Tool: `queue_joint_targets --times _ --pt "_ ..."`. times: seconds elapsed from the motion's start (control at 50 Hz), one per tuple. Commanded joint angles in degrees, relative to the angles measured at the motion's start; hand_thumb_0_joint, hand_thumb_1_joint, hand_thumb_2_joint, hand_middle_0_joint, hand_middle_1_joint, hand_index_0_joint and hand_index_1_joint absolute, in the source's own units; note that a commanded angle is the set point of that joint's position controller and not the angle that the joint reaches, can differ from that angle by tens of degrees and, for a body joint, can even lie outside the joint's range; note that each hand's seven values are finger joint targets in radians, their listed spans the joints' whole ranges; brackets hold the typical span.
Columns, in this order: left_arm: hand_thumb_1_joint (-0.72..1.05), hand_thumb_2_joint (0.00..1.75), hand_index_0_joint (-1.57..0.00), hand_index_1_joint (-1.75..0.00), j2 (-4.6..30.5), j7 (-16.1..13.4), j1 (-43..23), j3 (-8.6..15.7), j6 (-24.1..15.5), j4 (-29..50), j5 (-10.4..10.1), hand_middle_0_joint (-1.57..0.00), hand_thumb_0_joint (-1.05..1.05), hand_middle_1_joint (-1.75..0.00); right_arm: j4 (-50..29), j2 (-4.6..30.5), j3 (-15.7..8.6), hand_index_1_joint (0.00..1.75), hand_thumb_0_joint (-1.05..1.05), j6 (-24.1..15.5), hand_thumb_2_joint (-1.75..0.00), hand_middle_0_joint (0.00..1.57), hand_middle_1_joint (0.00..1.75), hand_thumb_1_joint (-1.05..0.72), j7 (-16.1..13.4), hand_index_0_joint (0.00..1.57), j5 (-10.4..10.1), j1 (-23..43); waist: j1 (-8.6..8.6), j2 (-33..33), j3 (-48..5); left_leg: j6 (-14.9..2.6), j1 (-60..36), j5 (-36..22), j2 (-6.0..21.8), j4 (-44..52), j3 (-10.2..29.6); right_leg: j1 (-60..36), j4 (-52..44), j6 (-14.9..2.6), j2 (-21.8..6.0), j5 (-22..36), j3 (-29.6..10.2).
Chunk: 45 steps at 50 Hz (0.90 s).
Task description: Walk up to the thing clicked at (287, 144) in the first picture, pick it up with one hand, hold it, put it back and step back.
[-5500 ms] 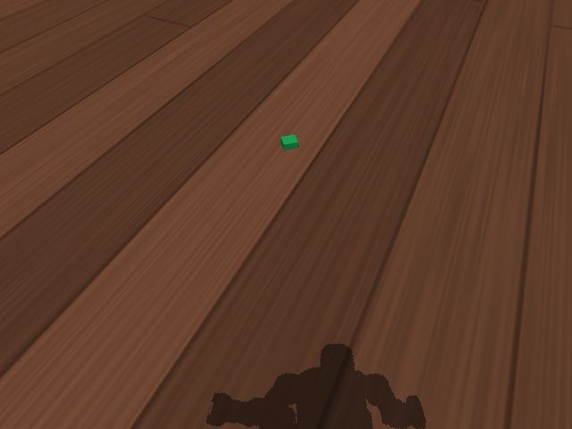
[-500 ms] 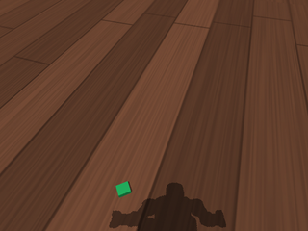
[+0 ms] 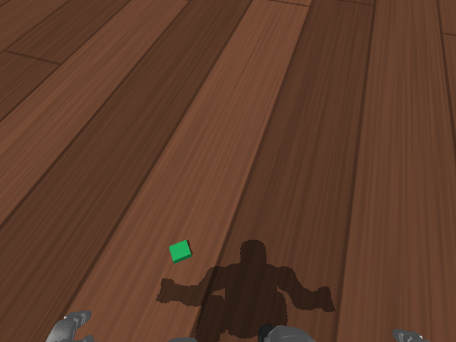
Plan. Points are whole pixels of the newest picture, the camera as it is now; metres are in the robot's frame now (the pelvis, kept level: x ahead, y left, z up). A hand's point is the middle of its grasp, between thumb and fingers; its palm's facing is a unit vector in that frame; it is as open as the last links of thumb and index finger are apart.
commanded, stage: walk up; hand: left
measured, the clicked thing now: (180, 251) +0.49 +0.22 -0.75
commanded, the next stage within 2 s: none
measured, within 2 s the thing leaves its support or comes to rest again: neither
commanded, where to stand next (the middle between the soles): +0.09 +0.00 m, yaw -1 degrees
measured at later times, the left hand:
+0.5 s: hand out of the picture +0.03 +0.28 -0.15, palm faces -0.14 -0.92 -0.36, open 7.4 cm
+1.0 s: hand out of the picture +0.10 +0.26 -0.16, palm faces -0.01 -0.92 -0.40, open 7.4 cm
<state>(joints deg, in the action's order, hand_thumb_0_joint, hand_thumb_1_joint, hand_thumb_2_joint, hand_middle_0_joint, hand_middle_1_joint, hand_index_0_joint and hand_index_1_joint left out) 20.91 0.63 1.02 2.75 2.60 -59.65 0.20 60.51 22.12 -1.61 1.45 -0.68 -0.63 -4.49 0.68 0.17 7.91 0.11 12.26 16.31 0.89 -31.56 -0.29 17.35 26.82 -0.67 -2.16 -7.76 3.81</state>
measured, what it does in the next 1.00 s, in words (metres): steps on the spot: right foot, then left foot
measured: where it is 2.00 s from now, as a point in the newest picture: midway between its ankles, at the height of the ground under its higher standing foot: outside the picture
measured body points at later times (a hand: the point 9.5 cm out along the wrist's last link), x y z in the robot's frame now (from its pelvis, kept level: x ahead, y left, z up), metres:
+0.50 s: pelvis -0.05 +0.00 +0.00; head -0.02 +0.01 +0.45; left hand +0.04 +0.32 -0.13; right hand -0.04 -0.34 -0.11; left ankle -0.05 +0.14 -0.74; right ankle -0.07 -0.13 -0.72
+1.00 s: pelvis +0.00 -0.01 -0.02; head +0.06 +0.00 +0.43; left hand +0.10 +0.31 -0.14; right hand +0.11 -0.31 -0.14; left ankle +0.09 +0.10 -0.74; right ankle -0.06 -0.14 -0.68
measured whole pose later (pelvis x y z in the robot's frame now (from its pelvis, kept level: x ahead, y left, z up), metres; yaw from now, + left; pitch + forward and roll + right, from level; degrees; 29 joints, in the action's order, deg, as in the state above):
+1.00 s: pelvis +0.00 -0.01 -0.02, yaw -1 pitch -4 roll +0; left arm 22.0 -2.5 8.1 1.3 1.2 -50.0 -2.0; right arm 47.9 20.5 -2.5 1.9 1.1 0.4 -6.9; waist -0.3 0.2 12.5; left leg -1.8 21.2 11.2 -1.1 -36.3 0.9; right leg 17.5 60.0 -0.8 0.9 -32.8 -2.4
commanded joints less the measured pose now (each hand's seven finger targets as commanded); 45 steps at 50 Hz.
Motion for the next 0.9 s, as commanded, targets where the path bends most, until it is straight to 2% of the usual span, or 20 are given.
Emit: queue_joint_targets --times 0.0,0.08,0.1,0.12,0.14,0.18,0.22,0.28,0.36,0.44,0.48,0.5,0.52,0.54,0.62,0.7,0.74,0.84,0.86,0.88 --pt "0.9 0.9 -0.2 -0.3 15.31 -1.0 -5.44 3.5 0.1 8.54 1.72 -0.2 0.0 -0.3 -3.88 10.19 -3.63 0.3 0.0 1.14 -0.9 0.2 0.3 -0.9 -0.37 0.2 0.74 -7.93 0.81 -12.84 -12.53 -2.56 -1.67 18.4 -1.71 -22.64 2.02 4.2 -5.96 -13.9 -19.77 13.66 -17.09" --pt "0.9 0.9 -0.2 -0.3 13.23 -0.98 -7.89 2.65 0.57 10.31 2.15 -0.2 0.0 -0.3 -3.19 10.18 -4.65 0.3 0.0 -0.37 -0.9 0.2 0.3 -0.9 0.09 0.2 1.33 -13.67 3.28 -8.95 -12.88 -1.88 -1.57 4.3 -0.08 -0.56 0.47 2.58 4.82 -7.78 -11.57 -0.2 -10.5" --pt "0.9 0.9 -0.2 -0.3 11.11 -0.74 -5.3 2.22 1.19 10.55 1.62 -0.2 0.0 -0.3 -3.43 12.11 -5.2 0.3 0.0 -1.11 -0.9 0.2 0.3 -0.9 -0.04 0.2 2.56 -12.14 1.86 0.19 -11.04 -2.5 -2.01 5.25 3.25 9.65 8.75 6.41 12.61 -5.24 -6.18 -10.09 -8.29" --pt "0.9 0.9 -0.2 -0.3 8.58 -0.48 -2.37 1.95 1.55 11.13 1.24 -0.2 0.0 -0.3 -5.58 18.28 -6.59 0.3 0.0 -1.96 -0.9 0.2 0.3 -0.9 -0.42 0.2 4.35 -8.64 0.22 14.68 -8.35 -5.91 -2.46 0.74 15.77 16.81 29.06 15.83 25.38 -1.13 4.15 -23.81 -5.98" --pt "0.9 0.9 -0.2 -0.3 12.01 -0.99 -2.64 3.44 2.0 10.96 1.98 -0.2 0.0 -0.3 -8.11 22.2 -7.14 0.3 0.0 -2.39 -0.9 0.2 0.3 -0.9 -0.78 0.2 3.68 -4.75 0.75 9.72 -7.84 -13.59 7.38 -2.45 22.38 17.02 33.35 11.02 32.22 0.04 3.28 -25.94 -14.55" --pt "0.9 0.9 -0.2 -0.3 13.72 -0.89 -1.04 4.25 2.13 9.37 1.64 -0.2 0.0 -0.3 -9.08 19.48 -6.45 0.3 0.0 -3.36 -0.9 0.2 0.3 -0.9 -1.72 0.2 3.44 0.09 -1.79 4.45 -5.3 -13.92 8.88 -8.9 19.56 13.78 25.84 9.14 40.45 0.17 4.57 -21.19 -18.51" --pt "0.9 0.9 -0.2 -0.3 14.2 -0.38 3.69 4.42 1.65 8.48 1.11 -0.2 0.0 -0.3 -9.86 16.64 -6.19 0.3 0.0 -4.18 -0.9 0.2 0.3 -0.9 -2.04 0.2 3.32 -0.65 -3.1 4.79 -8.09 -10.26 -1.37 -12.05 13.62 9.63 15.89 12.24 38.54 0.27 4.69 -15.98 -15.88" --pt "0.9 0.9 -0.2 -0.3 12.81 1.09 0.61 3.85 -0.26 10.16 1.93 -0.2 0.0 -0.3 -9.12 15.56 -6.53 0.3 0.0 -5.19 -0.9 0.2 0.3 -0.9 -1.08 0.2 3.61 -8.43 1.94 7.8 -8.85 -9.99 -11.56 1.05 12.63 11.78 15.77 12.98 24.34 1.52 2.78 -17.32 -11.79" --pt "0.9 0.9 -0.2 -0.3 14.27 1.97 -1.41 3.85 -2.44 11.87 2.3 -0.2 0.0 -0.3 -10.33 18.56 -7.79 0.3 0.0 -5.1 -0.9 0.2 0.3 -0.9 0.45 0.2 3.62 -14.88 5.33 9.61 -3.72 -13.61 -14.09 13.02 16.29 16.19 19.39 15.62 17.15 0.63 2.19 -23.26 -7.97" --pt "0.9 0.9 -0.2 -0.3 13.04 2.63 7.22 4.13 -4.17 9.72 1.79 -0.2 0.0 -0.3 -13.35 18.2 -7.29 0.3 0.0 -4.22 -0.9 0.2 0.3 -0.9 1.73 0.2 3.37 -11.2 1.45 12.06 -3.49 -12.95 -4.27 11.48 13.83 14.44 13.27 1.62 7.56 -0.92 1.8 -20.54 -2.64" --pt "0.9 0.9 -0.2 -0.3 11.76 1.7 17.96 4.56 -5.15 6.4 1.47 -0.2 0.0 -0.3 -15.02 15.4 -6.2 0.3 0.0 -3.37 -0.9 0.2 0.3 -0.9 2.02 0.2 2.88 -7.18 -4.52 7.69 -7.12 -9.04 1.97 -0.53 8.69 1.73 5.1 -15.04 -7.1 -1.2 3.85 -8.85 1.26" --pt "0.9 0.9 -0.2 -0.3 15.16 0.83 23.95 5.71 -5.88 5.15 1.91 -0.2 0.0 -0.3 -15.99 10.44 -4.57 0.3 0.0 -3.19 -0.9 0.2 0.3 -0.9 1.89 0.2 2.17 -7.81 -7.2 -4.36 -9.84 -6.09 9.61 -0.82 4.24 -13.82 1.02 -25.35 -11.13 -1.39 -0.87 -8.35 -7.54" --pt "0.9 0.9 -0.2 -0.3 21.34 0.04 24.31 6.83 -6.4 6.79 2.24 -0.2 0.0 -0.3 -18.59 6.76 -3.05 0.3 0.0 -3.3 -0.9 0.2 0.3 -0.9 1.69 0.2 1.39 -7.9 -6.73 -18.03 -7.29 -2.21 27.09 17.02 -4.98 -25.55 0.11 -27.68 -15.86 -5.9 -15.82 -15.08 -34.59" --pt "0.9 0.9 -0.2 -0.3 23.48 0.2 19.41 6.46 -6.09 9.2 1.97 -0.2 0.0 -0.3 -18.01 12.29 -4.88 0.3 0.0 -2.88 -0.9 0.2 0.3 -0.9 0.78 0.2 1.72 -5.44 -6.11 -8.56 -2.23 -1.93 26.03 16.32 -1.31 -28.35 9.2 -16.15 -17.04 -12.44 -22.28 -22.5 -39.81" --pt "0.9 0.9 -0.2 -0.3 17.31 -0.5 12.55 4.64 -7.17 12.21 0.26 -0.2 0.0 -0.3 -13.21 13.36 -5.28 0.3 0.0 -2.85 -0.9 0.2 0.3 -0.9 2.07 0.2 1.19 -13.88 -0.48 -6.56 1.7 -0.84 21.02 3.69 0.5 -25.45 10.0 -11.79 -15.32 -8.65 -12.27 -8.09 -16.83" --pt "0.9 0.9 -0.2 -0.3 14.64 -1.41 12.38 3.42 -7.39 13.18 0.6 -0.2 0.0 -0.3 -12.42 9.47 -4.2 0.3 0.0 -1.46 -0.9 0.2 0.3 -0.9 1.87 0.2 1.4 -13.36 -0.63 -7.66 0.27 0.54 10.51 2.3 -0.4 -16.6 7.19 -6.47 -6.77 -8.67 -10.93 29.09 -5.9" --pt "0.9 0.9 -0.2 -0.3 14.53 -1.89 11.6 3.13 -6.67 13.54 0.11 -0.2 0.0 -0.3 -13.04 8.92 -3.86 0.3 0.0 -1.32 -0.9 0.2 0.3 -0.9 1.84 0.2 1.12 -10.92 -1.5 -10.66 -1.67 -0.23 8.31 -1.46 -0.8 -12.15 3.35 -8.31 -3.17 -7.48 -10.22 37.25 -4.57" --pt "0.9 0.9 -0.2 -0.3 15.98 -3.24 9.71 2.75 -4.44 14.39 -1.22 -0.2 0.0 -0.3 -13.37 10.36 -4.43 0.3 0.0 -0.84 -0.9 0.2 0.3 -0.9 1.47 0.2 1.69 -9.39 -0.06 -9.1 -5.13 -2.8 1.56 -9.06 -0.93 -0.13 -0.34 -7.45 9.12 -6.3 -10.51 35.36 -5.81" --pt "0.9 0.9 -0.2 -0.3 15.65 -3.53 10.68 2.54 -4.13 14.21 -1.62 -0.2 0.0 -0.3 -13.45 12.34 -5.16 0.3 0.0 -0.97 -0.9 0.2 0.3 -0.9 1.41 0.2 2.03 -9.71 0.5 -3.84 -6.94 -3.93 -2.87 -28.79 0.37 2.19 1.93 -5.79 14.16 -3.71 -7.42 30.56 -4.43" --pt "0.9 0.9 -0.2 -0.3 13.71 -3.67 11.39 2.36 -4.03 15.0 -2.48 -0.2 0.0 -0.3 -14.36 16.35 -6.38 0.3 0.0 -1.14 -0.9 0.2 0.3 -0.9 1.21 0.2 2.45 -11.3 1.84 4.77 -11.88 -8.56 -8.52 -48.45 8.28 2.89 10.42 -2.94 26.37 -0.6 -1.1 18.26 -2.54"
